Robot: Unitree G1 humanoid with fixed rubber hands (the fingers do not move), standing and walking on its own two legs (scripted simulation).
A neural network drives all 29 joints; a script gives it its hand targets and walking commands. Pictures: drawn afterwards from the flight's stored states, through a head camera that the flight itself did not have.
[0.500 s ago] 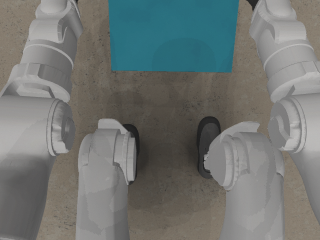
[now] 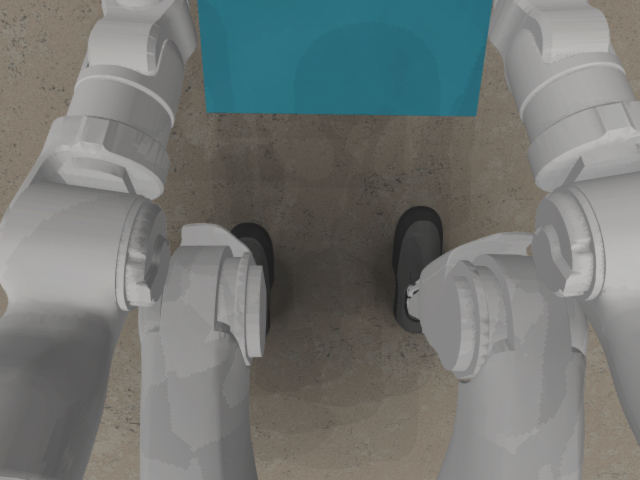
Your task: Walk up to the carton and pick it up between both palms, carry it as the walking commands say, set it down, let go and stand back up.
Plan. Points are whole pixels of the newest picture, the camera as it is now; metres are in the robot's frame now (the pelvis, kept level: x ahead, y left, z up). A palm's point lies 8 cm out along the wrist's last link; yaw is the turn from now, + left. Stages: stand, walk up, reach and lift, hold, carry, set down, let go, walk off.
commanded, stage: reach and lift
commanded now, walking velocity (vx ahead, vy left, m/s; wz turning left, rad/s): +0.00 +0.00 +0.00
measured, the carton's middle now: (337, 5) +0.52 +0.00 -0.26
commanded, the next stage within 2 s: none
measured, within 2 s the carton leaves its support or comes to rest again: leaves its support in 0.42 s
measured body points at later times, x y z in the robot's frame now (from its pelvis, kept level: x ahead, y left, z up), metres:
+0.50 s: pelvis +0.01 +0.00 -0.02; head +0.38 +0.01 +0.23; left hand +0.56 +0.16 -0.20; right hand +0.57 -0.15 -0.20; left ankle +0.11 +0.13 -0.35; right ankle +0.14 -0.13 -0.35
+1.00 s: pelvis +0.01 +0.00 +0.01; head +0.36 +0.00 +0.29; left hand +0.56 +0.15 -0.12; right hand +0.57 -0.15 -0.13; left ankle +0.11 +0.13 -0.35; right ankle +0.14 -0.14 -0.35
